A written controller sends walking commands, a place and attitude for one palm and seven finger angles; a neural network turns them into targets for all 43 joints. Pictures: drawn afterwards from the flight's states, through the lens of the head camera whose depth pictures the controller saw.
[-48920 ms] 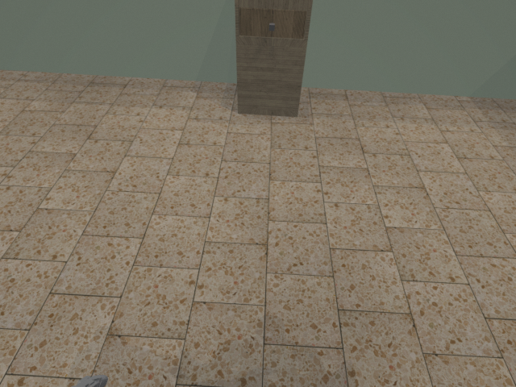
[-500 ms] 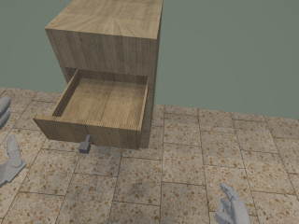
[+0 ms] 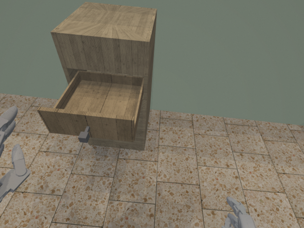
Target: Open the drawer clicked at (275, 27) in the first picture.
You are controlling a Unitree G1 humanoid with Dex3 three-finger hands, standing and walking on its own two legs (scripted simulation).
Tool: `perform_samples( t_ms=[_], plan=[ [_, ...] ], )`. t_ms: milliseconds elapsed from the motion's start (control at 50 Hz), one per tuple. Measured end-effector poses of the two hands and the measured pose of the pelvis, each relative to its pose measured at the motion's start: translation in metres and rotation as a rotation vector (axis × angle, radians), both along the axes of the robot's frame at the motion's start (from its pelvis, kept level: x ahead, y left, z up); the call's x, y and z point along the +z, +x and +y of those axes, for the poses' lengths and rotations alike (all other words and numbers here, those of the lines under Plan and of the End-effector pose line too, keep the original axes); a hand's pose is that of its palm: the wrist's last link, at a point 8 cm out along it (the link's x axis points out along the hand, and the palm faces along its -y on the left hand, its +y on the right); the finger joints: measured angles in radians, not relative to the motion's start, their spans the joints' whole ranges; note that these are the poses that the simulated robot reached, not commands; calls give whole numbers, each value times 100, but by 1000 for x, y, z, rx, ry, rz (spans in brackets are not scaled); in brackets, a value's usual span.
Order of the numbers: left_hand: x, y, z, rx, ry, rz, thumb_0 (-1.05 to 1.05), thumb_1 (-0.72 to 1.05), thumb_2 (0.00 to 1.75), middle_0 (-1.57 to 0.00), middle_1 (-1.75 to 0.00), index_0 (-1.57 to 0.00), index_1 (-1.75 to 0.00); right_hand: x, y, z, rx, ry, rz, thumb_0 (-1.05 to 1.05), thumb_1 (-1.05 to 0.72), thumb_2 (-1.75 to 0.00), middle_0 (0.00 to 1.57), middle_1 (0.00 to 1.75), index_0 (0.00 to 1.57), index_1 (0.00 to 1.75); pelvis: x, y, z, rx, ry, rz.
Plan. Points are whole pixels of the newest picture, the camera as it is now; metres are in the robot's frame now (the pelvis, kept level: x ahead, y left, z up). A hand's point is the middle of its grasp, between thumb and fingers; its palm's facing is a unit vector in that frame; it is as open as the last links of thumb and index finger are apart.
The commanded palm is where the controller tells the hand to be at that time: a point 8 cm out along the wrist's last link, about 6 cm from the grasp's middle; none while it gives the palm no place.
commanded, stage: stop stepping back and stand still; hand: left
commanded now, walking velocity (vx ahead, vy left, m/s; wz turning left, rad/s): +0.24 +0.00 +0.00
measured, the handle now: (85, 133) +0.50 +0.28 -0.15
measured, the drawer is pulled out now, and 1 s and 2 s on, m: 0.30 0.30 0.30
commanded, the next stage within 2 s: let the arm hang, fingers relaxed in 0.44 s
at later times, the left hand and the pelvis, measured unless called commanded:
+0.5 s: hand (14, 183) +0.16 +0.24 +0.17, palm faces +0.35 -0.81 -0.47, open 7.4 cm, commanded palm +0.11 +0.29 +0.18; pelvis -0.02 +0.01 +0.00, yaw +0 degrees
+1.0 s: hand out of the picture -0.02 +0.22 -0.17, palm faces +0.02 -0.98 -0.21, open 7.0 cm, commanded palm none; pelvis -0.02 +0.03 +0.01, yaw +1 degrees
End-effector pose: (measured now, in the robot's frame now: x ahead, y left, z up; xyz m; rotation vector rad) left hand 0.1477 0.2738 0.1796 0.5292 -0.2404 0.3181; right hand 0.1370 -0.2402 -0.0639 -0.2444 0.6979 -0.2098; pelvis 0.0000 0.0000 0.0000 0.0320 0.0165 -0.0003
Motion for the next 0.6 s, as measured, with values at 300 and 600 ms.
perform_samples(
  t_ms=[300, 600],
  plan=[
    [2, -19, -10, -12, -34, 43, 2, 89, 90, -21, -30, -21, -30, -5, -37, -5, -17, 51, 76, 1, -91, -90, 21, 30, 20, 30, 13, -25, -3, -14, 6, 2],
    [-38, -3, 25, 29, -13, 173, 1, 89, 90, -20, -30, -21, -30, -28, -15, 13, 77, 63, 89, 1, -91, -90, 20, 30, 20, 30, -2, -18, 16, 36, -45, -3]
  ],
)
